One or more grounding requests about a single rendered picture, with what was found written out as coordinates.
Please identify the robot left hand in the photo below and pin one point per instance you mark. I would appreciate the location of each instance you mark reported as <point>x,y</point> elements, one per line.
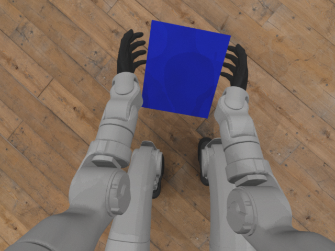
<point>125,55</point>

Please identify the right robot upper arm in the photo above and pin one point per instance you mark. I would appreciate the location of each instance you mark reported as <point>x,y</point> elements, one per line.
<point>262,215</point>

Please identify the carton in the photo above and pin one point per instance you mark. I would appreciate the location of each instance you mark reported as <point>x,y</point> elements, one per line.
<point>183,68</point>

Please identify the left robot forearm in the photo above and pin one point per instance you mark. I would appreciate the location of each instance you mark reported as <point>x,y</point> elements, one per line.
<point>111,147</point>

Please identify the left robot upper arm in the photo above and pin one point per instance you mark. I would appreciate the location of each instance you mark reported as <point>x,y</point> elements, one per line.
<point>97,195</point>

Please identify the right robot forearm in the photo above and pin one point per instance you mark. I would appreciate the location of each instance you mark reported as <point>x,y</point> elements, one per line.
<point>246,165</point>

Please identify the robot right hand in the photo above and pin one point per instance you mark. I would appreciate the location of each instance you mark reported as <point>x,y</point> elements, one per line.
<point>240,71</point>

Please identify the robot right thigh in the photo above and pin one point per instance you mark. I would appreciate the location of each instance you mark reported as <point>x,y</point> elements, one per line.
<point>222,237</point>

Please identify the robot left shin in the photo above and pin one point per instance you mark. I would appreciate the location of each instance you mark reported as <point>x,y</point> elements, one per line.
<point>148,143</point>

